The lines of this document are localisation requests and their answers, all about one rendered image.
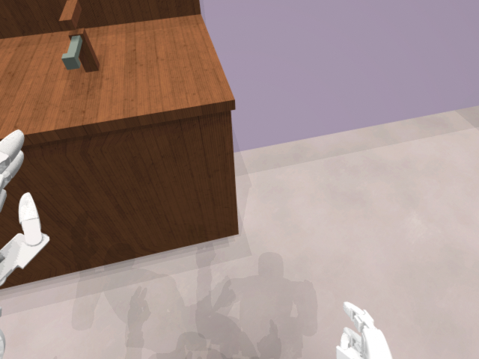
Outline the robot left hand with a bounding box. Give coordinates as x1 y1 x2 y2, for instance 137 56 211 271
0 129 49 286

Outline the robot right hand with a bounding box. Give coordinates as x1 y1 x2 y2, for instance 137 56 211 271
336 301 393 359

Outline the counter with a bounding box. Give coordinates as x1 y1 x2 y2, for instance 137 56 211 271
0 0 239 289

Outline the tap lever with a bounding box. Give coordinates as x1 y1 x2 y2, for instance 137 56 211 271
61 35 82 70

